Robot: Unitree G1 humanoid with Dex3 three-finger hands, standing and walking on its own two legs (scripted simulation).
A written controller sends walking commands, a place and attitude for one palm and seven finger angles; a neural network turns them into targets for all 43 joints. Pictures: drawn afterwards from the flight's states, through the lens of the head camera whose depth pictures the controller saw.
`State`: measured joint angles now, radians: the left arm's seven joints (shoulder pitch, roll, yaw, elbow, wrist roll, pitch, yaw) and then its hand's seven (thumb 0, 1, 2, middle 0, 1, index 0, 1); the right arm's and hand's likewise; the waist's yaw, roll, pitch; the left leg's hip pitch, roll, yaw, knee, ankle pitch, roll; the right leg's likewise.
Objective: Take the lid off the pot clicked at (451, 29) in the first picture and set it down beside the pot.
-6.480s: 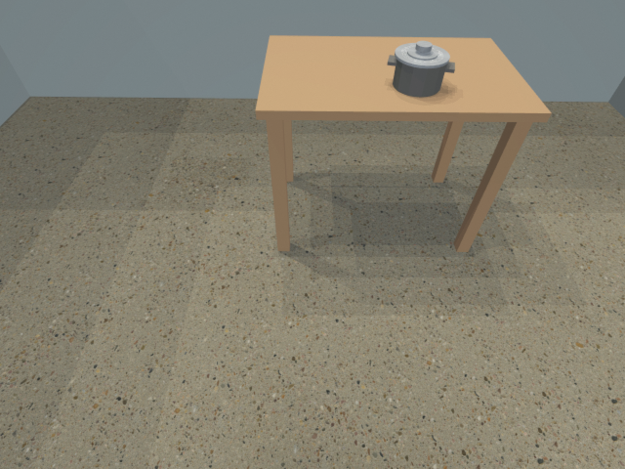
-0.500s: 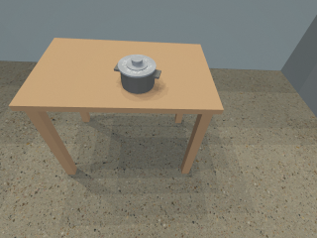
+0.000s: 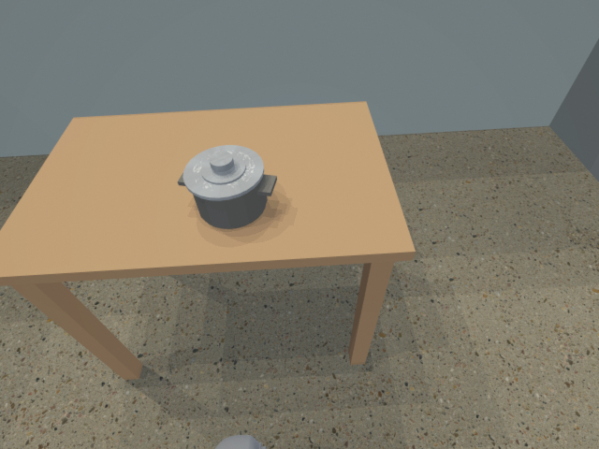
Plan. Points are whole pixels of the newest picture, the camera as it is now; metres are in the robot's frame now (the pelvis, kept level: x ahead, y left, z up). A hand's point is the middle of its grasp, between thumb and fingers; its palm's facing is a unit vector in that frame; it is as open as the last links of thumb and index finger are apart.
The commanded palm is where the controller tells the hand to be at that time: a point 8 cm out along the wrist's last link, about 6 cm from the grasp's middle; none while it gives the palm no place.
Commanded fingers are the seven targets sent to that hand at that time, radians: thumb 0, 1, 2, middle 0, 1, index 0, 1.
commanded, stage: take the last steps up to it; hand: left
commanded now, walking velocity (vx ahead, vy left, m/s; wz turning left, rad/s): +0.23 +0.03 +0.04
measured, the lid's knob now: (221, 161) +0.62 +0.19 +0.02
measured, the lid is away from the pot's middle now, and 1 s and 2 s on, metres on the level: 0.00 0.00 0.00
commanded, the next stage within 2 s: come to a stop and stand still in 0.16 s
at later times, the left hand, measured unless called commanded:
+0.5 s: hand (174, 440) +0.17 +0.22 -0.19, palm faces +0.04 -0.98 -0.19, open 7.3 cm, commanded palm none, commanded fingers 0.00 0.90 0.90 -0.20 -0.30 -0.20 -0.30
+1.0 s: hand (203, 429) +0.18 +0.17 -0.15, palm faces +0.04 -0.96 -0.29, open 7.3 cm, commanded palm none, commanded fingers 0.00 0.90 0.90 -0.20 -0.30 -0.20 -0.30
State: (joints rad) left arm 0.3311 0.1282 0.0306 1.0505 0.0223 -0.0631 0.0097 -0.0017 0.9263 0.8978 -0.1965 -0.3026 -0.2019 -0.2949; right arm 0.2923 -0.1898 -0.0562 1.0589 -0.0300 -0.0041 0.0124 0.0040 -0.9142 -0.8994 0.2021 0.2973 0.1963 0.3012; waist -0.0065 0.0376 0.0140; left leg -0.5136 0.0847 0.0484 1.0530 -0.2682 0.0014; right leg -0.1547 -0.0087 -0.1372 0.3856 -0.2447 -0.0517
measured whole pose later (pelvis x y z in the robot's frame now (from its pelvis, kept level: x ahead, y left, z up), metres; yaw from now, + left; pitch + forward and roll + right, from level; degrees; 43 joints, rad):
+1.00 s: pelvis +0.13 -0.02 +0.00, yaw -1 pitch +0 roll +4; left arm 0.23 0.15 0.02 1.00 0.03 0.01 0.04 0.00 0.91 0.90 -0.20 -0.30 -0.21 -0.30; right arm 0.22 -0.22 -0.06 1.04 -0.02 0.08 0.00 0.00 -0.91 -0.90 0.20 0.30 0.20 0.30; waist 0.02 0.02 0.04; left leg -0.37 0.01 0.00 1.00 -0.44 -0.07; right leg -0.28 -0.05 -0.05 0.48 -0.21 -0.05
